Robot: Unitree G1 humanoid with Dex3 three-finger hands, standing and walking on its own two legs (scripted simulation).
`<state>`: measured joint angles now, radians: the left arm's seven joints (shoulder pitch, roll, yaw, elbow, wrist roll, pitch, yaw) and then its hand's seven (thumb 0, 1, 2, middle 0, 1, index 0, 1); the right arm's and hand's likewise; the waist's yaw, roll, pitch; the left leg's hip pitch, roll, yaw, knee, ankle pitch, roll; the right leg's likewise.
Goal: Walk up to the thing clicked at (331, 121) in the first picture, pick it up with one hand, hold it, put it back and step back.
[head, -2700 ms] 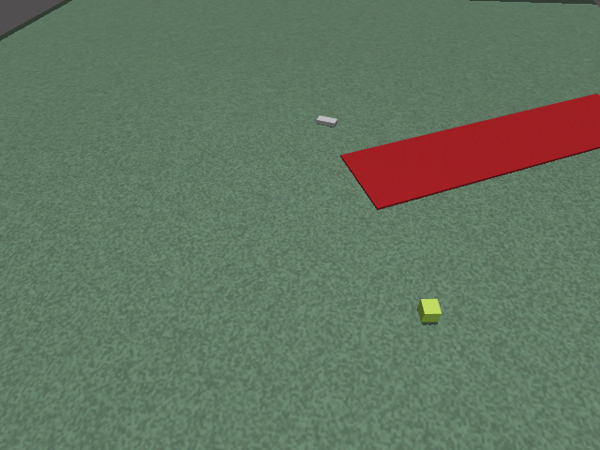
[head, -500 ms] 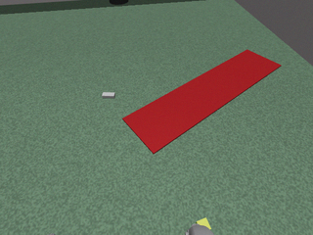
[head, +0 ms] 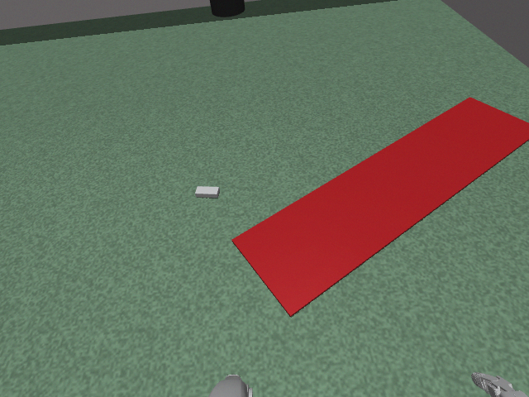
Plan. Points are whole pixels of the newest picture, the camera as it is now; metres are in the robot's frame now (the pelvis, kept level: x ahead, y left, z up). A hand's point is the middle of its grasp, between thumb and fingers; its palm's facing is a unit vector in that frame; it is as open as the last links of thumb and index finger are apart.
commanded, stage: walk up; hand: left
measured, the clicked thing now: (207, 191) +1.19 +0.45 -0.75
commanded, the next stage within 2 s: none
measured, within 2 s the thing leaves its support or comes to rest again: neither
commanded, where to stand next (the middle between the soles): +0.80 +0.28 m, yaw -5 degrees
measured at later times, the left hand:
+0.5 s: hand (119, 292) +0.34 +0.36 -0.12, palm faces -0.16 -0.90 -0.41, open 7.4 cm
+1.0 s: hand (88, 257) +0.44 +0.48 -0.15, palm faces -0.05 -0.89 -0.45, open 7.4 cm
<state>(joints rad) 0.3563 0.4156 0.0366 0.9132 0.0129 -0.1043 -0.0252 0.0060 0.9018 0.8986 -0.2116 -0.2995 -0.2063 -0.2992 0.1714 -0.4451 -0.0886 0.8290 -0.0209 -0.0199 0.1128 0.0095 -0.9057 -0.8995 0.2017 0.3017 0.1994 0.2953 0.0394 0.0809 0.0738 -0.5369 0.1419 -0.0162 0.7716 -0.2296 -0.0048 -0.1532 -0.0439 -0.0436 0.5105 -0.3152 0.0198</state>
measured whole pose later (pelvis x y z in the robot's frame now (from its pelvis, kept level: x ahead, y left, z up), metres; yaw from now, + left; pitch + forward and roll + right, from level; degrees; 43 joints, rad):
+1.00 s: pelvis +0.39 +0.17 -0.02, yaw -2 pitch -3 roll -2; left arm 0.34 0.47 0.06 0.91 0.03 -0.08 -0.01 0.01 0.90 0.90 -0.21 -0.30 -0.21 -0.30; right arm 0.25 -0.46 -0.11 0.86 -0.04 -0.01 0.11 0.01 -0.91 -0.90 0.20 0.30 0.20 0.30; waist 0.02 0.03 0.05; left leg -0.43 0.11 0.03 0.68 -0.21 -0.01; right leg -0.19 -0.13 -0.07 0.66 -0.42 0.01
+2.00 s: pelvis +0.63 +0.36 -0.02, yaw -6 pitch -6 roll -1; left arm 0.29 0.49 0.08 0.94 0.02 0.01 0.01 0.01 0.91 0.90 -0.21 -0.30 -0.20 -0.30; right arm 0.34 -0.40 -0.07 0.88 -0.02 -0.03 0.05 0.01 -0.91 -0.90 0.20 0.30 0.20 0.30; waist -0.03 -0.07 0.06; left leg -0.34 0.05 0.06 0.76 -0.32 0.01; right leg -0.47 -0.03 0.10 1.12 -0.41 -0.05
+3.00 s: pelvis +0.67 +0.30 +0.00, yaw -8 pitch -4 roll -1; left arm 0.07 0.35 0.04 0.92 0.02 0.05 -0.02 0.00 0.90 0.90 -0.21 -0.30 -0.20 -0.30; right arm 0.23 -0.39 -0.02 0.99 -0.02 -0.03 -0.03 0.01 -0.90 -0.90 0.20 0.30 0.20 0.30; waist 0.00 -0.01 0.12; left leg -0.26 0.00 0.01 0.59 -0.28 0.02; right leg -0.28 0.04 -0.09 0.60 -0.34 -0.13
